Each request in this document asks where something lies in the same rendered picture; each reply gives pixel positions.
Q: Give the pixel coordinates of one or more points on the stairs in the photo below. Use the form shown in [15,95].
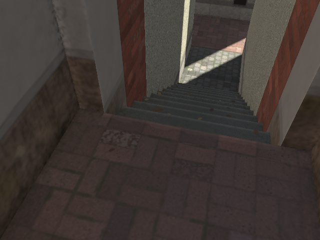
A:
[200,108]

